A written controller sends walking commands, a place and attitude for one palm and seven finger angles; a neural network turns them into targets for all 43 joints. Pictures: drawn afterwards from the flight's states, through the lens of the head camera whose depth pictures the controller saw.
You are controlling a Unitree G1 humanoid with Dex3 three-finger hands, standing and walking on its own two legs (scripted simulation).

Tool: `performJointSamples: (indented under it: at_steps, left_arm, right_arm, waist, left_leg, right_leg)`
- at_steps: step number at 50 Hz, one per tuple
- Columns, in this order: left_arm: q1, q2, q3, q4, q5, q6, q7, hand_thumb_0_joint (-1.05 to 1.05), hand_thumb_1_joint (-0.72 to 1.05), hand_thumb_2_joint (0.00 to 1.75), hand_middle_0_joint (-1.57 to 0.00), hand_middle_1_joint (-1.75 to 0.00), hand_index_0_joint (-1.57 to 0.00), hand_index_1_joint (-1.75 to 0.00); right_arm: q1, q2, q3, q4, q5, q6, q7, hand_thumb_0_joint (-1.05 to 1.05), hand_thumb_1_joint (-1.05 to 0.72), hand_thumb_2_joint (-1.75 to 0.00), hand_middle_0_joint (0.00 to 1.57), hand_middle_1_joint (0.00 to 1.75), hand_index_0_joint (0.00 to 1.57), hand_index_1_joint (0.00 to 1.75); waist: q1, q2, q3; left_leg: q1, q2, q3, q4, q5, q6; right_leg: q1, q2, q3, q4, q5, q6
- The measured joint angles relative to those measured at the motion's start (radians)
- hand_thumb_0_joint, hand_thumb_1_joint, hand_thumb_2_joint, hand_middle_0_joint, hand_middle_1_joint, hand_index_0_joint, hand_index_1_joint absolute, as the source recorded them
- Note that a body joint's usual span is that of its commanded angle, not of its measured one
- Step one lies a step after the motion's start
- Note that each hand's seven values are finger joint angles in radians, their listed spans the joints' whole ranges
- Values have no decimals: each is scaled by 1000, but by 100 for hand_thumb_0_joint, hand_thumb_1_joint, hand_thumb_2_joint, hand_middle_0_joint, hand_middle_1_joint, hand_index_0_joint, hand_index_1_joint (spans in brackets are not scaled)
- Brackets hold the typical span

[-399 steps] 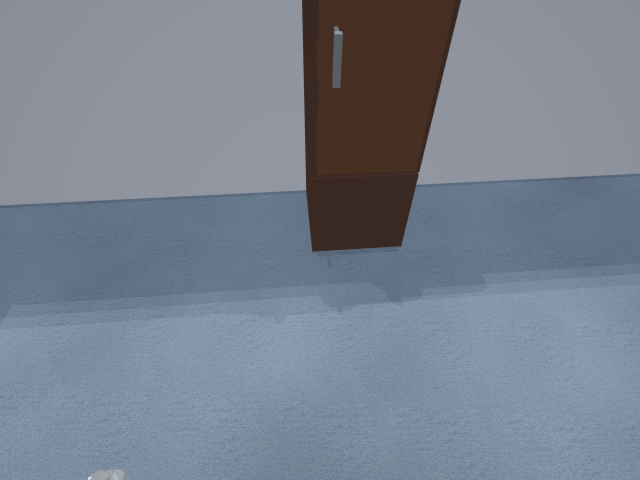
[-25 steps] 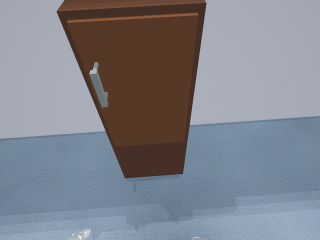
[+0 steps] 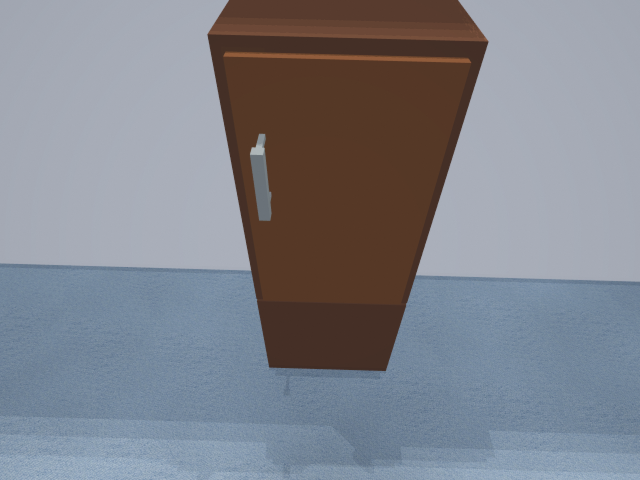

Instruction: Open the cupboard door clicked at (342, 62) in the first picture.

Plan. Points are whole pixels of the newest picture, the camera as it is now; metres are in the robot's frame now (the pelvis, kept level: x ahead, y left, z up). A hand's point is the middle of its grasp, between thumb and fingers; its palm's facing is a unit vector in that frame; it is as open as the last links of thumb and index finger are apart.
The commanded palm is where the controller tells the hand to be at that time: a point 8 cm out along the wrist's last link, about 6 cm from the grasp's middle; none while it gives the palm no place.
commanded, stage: come to a stop and stand still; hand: left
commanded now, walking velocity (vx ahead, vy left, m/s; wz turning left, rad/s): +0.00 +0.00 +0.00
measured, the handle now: (263, 178) +0.55 +0.14 +0.07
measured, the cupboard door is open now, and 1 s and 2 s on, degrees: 0 0 0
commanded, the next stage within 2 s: look again from close up in 1.82 s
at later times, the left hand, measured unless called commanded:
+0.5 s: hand out of the picture +0.01 +0.21 -0.15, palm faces -0.02 -0.98 -0.21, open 7.3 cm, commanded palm none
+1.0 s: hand out of the picture +0.04 +0.19 -0.16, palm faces +0.00 -0.98 -0.21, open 7.3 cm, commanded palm none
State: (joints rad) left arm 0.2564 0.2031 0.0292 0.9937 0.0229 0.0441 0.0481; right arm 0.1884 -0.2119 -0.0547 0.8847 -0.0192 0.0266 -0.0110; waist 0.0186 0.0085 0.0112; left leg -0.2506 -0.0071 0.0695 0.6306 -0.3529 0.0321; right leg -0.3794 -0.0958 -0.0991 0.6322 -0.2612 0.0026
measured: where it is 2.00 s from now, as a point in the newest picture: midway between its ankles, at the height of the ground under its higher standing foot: outside the picture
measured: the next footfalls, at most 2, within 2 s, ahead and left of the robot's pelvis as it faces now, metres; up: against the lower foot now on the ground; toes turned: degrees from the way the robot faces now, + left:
none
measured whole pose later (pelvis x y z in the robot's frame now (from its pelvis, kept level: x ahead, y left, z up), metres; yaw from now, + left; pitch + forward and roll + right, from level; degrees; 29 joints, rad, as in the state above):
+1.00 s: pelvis +0.03 +0.02 +0.02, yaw -1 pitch -1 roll +0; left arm 0.27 0.15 -0.01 1.11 0.01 -0.01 0.04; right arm 0.28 -0.15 0.02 1.13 -0.01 -0.03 -0.03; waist 0.00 0.02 0.03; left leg -0.11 -0.05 0.10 0.40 -0.28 0.06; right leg -0.21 -0.02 -0.02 0.46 -0.23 0.00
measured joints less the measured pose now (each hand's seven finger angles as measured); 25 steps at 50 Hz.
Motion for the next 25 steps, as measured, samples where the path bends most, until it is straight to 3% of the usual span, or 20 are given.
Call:
performJointSamples:
  at_steps: [3,8,12,25]
  left_arm:
    - [38,7,-3,-5,4,13,-11,1,91,90,-20,-30,-20,-30]
    - [76,-1,-12,-7,5,-7,-23,1,91,90,-19,-30,-19,-30]
    - [98,-32,-30,4,2,-27,-26,1,91,90,-19,-30,-19,-30]
    - [42,-56,-43,60,-1,-38,-20,1,92,90,-20,-30,-20,-30]
  right_arm:
    - [19,13,19,-23,-5,3,0,0,-91,-90,19,30,20,29]
    - [36,33,45,-10,1,-1,3,0,-91,-90,20,30,20,29]
    - [44,24,36,16,11,-12,-4,-1,-94,-90,20,30,20,30]
    - [136,23,60,155,8,-30,-10,0,-92,-90,20,30,20,29]
  waist:
    - [4,4,-15]
    - [15,18,-16]
    - [5,46,-11]
    - [-22,7,4]
  left_leg:
    - [17,-19,22,-15,7,30]
    - [17,-49,47,-39,25,49]
    - [31,-52,50,-97,60,57]
    - [87,-72,49,-217,113,68]
  right_leg:
    - [-9,26,59,73,-75,-10]
    - [50,55,92,-3,0,-6]
    - [67,55,97,-69,39,13]
    - [110,43,100,-158,75,20]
